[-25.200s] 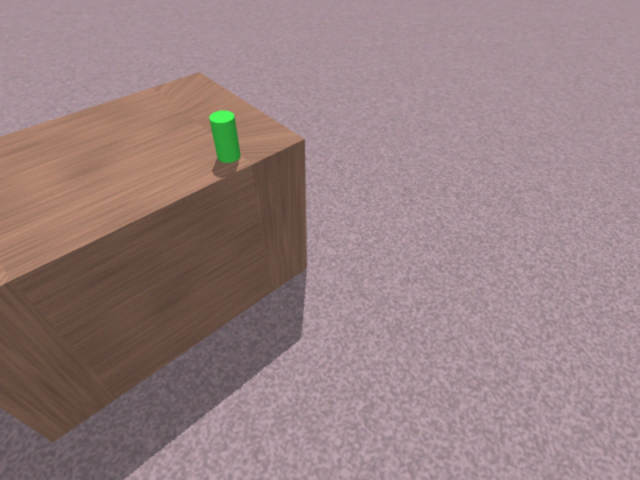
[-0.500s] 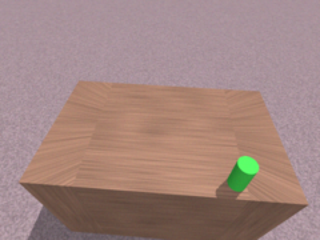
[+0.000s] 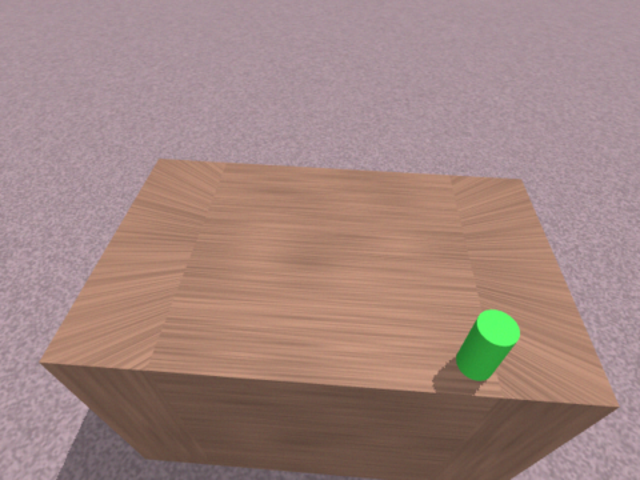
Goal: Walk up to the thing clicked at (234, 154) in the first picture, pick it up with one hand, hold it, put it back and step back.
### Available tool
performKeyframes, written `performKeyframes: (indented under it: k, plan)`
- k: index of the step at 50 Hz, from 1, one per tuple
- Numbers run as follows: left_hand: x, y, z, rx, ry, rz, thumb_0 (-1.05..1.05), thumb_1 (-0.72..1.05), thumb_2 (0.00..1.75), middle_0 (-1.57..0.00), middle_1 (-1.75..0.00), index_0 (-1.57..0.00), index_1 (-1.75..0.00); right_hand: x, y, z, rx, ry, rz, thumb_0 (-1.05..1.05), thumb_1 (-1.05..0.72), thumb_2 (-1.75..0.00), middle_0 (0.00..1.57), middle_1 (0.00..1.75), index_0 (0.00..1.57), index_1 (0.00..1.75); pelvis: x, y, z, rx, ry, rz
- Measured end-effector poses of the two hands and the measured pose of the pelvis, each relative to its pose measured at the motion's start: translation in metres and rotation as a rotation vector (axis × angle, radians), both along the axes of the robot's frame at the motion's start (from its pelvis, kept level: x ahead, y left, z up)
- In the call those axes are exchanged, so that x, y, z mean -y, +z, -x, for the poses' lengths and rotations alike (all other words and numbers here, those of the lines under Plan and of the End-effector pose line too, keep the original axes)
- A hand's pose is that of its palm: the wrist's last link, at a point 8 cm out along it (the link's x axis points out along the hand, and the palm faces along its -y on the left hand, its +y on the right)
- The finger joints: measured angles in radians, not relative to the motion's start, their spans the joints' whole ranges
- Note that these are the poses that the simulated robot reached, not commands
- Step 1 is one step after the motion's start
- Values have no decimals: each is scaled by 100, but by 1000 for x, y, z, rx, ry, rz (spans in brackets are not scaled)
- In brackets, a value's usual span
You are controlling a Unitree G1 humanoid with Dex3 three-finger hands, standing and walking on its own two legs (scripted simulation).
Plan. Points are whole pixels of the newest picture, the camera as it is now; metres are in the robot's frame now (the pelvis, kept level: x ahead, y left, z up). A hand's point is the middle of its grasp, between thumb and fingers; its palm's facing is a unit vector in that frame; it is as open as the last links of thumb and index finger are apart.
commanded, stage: stand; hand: right
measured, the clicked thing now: (485, 346) +0.38 -0.26 -0.12
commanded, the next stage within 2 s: none
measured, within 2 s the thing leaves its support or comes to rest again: neither
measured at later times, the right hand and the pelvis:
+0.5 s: hand out of the picture +0.07 -0.25 -0.16, palm faces -0.04 +0.94 -0.35, open 7.3 cm; pelvis +0.00 +0.00 +0.00, yaw +0 degrees
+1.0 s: hand out of the picture +0.08 -0.25 -0.16, palm faces -0.03 +0.94 -0.35, open 7.3 cm; pelvis +0.01 +0.00 +0.00, yaw +0 degrees
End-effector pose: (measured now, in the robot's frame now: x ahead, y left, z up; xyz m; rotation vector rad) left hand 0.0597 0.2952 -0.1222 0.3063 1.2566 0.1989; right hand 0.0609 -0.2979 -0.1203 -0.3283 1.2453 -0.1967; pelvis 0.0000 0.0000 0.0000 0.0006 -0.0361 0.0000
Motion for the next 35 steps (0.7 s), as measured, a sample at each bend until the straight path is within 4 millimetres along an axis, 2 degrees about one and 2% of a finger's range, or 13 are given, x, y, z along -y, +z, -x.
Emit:
performKeyframes:
  k: [5, 11, 35]
  plan:
    - [0, 0, 0, -1, 0, -2, 1, 90, 90, -20, -30, -20, -30, -1, -1, -1, -3, 4, -3, 0, -69, -85, 21, 29, 20, 30, 0, 0, -1, -3, 1, 0]
    - [0, 1, -1, -3, -1, -4, 1, 90, 90, -20, -30, -20, -30, 0, -1, -3, -3, 4, -4, 0, -84, -89, 21, 29, 21, 30, 0, 0, -2, -5, 1, 0]
    - [1, 0, -10, 5, -4, 0, 1, 90, 90, -20, -30, -20, -30, 1, 0, -10, -3, 4, 0, 0, -91, -90, 21, 30, 21, 30, 1, 0, -8, -10, 3, 2]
